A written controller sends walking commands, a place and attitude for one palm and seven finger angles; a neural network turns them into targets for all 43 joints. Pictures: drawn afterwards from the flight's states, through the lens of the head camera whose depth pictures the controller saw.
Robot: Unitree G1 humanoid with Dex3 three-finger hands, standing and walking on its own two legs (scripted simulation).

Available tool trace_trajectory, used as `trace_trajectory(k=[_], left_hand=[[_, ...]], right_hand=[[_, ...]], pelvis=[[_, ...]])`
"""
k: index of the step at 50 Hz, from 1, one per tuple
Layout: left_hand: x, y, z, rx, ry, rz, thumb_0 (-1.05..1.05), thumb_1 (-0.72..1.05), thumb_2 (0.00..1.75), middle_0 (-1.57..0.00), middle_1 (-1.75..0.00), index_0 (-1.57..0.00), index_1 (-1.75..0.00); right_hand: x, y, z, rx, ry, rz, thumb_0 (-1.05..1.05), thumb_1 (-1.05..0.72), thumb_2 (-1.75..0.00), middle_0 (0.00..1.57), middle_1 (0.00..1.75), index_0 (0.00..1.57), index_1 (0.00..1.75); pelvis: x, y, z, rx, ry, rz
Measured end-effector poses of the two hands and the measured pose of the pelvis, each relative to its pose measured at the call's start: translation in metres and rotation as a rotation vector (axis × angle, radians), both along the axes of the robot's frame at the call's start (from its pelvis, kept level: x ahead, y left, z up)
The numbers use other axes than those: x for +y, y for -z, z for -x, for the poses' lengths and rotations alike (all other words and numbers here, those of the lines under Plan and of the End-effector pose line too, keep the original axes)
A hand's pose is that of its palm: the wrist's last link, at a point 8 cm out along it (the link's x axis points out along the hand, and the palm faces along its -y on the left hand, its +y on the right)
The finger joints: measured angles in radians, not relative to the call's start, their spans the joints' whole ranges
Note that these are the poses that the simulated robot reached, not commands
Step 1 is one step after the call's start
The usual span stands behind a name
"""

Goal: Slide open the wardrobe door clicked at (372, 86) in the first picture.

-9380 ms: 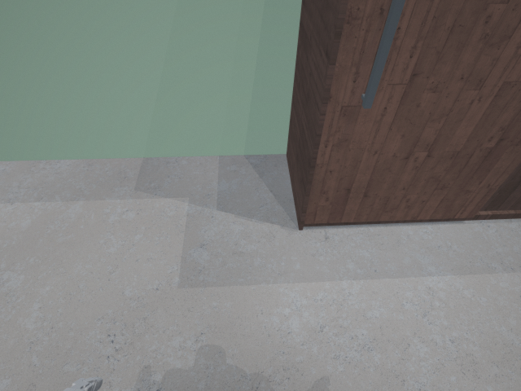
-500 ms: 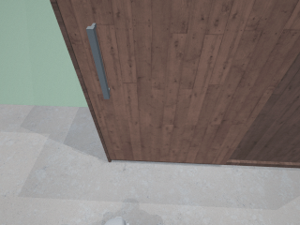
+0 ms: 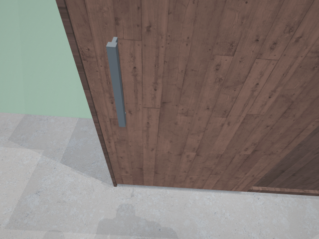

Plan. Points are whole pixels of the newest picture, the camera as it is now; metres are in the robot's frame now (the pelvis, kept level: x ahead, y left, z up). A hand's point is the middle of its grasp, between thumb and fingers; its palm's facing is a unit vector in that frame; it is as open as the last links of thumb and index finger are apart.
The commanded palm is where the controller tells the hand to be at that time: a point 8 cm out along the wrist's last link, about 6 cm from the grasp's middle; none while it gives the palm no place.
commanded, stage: come to a stop and stand still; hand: left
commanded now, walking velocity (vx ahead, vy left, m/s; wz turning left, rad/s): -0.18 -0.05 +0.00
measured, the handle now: (119, 88) +0.51 +0.16 +0.09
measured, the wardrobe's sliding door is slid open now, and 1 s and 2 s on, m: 0.00 0.00 0.00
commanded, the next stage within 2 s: look again from close up in 1.30 s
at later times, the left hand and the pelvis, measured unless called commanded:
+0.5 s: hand out of the picture +0.04 +0.16 -0.17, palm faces +0.05 -0.97 -0.23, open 7.3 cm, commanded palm none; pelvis -0.02 -0.03 +0.00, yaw -1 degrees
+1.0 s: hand out of the picture -0.04 +0.14 -0.18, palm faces +0.02 -0.99 -0.17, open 7.4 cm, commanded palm none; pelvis -0.02 -0.01 -0.01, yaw -1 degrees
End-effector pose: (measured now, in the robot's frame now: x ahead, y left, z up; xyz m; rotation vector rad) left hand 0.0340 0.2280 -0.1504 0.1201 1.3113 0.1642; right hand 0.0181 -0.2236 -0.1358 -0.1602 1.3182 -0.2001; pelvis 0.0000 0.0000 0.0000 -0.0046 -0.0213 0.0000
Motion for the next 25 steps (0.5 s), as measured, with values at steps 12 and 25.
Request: trace_trajectory(k=[12, 25], left_hand=[[-0.030, -0.013, -0.053, -0.087, 0.082, -0.078, 0.01, 0.91, 0.90, -0.20, -0.30, -0.20, -0.30], [-0.025, -0.014, 0.005, -0.055, 0.015, -0.055, 0.00, 0.92, 0.89, -0.21, -0.30, -0.20, -0.30]], right_hand=[[-0.027, 0.030, 0.024, 0.095, 0.096, -0.087, 0.00, -0.91, -0.90, 0.21, 0.30, 0.20, 0.30], [-0.043, 0.014, 0.004, -0.001, -0.004, -0.038, 0.00, -0.91, -0.90, 0.20, 0.30, 0.20, 0.30]], pelvis=[[-0.036, 0.011, -0.004, 0.007, 0.016, -0.014], [-0.031, 0.004, 0.025, 0.020, 0.011, -0.027]])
